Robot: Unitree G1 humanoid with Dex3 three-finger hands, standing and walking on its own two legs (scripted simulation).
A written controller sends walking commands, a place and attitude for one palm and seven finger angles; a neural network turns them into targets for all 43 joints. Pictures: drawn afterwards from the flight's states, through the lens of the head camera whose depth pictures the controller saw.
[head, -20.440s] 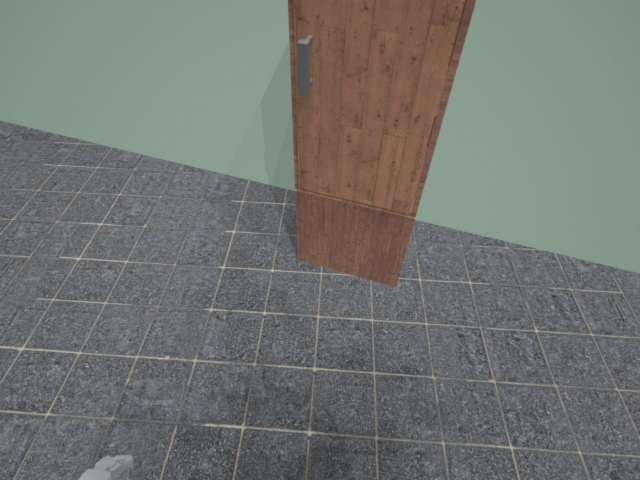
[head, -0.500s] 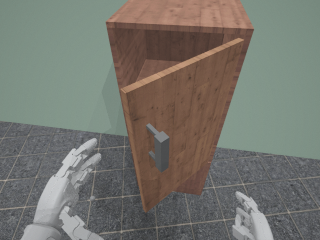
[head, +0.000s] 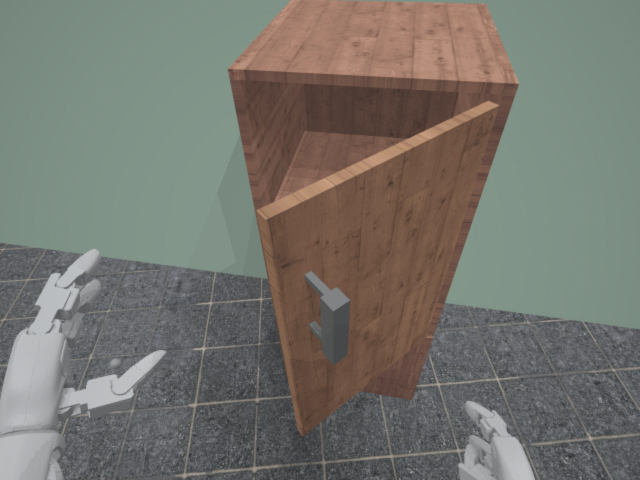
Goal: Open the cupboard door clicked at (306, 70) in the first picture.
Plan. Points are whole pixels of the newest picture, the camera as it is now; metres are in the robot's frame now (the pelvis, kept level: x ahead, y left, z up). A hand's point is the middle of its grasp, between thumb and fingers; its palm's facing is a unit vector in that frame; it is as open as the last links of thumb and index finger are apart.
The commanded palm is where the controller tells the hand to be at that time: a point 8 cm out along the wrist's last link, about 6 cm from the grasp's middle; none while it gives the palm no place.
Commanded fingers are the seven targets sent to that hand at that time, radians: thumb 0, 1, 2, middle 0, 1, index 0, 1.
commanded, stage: draw the hand back to the body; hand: left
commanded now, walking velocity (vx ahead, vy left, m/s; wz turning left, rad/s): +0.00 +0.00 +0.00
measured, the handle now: (324, 317) +0.30 +0.04 +0.07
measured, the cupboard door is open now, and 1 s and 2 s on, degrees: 48 48 48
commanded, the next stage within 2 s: step back with the hand held close in 0.60 s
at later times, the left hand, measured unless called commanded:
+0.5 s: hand (103, 351) +0.19 +0.23 +0.15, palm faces +0.42 -0.82 -0.38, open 7.6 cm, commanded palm +0.14 +0.28 +0.17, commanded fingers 0.00 0.90 0.90 -0.20 -0.30 -0.20 -0.30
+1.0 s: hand (106, 360) +0.18 +0.23 +0.14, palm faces +0.33 -0.81 -0.49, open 7.4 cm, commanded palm +0.12 +0.28 +0.18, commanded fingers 0.00 0.90 0.90 -0.20 -0.30 -0.20 -0.30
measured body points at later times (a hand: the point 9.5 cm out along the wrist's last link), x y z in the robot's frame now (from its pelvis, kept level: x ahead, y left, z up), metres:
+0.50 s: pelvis +0.00 -0.02 +0.01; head -0.02 -0.04 +0.46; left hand +0.16 +0.28 +0.17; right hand +0.19 -0.24 -0.08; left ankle -0.01 +0.08 -0.74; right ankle -0.01 -0.10 -0.74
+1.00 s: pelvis -0.02 -0.02 +0.00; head -0.01 -0.04 +0.45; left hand +0.16 +0.27 +0.17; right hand +0.16 -0.27 -0.08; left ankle -0.01 +0.08 -0.74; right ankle -0.01 -0.10 -0.74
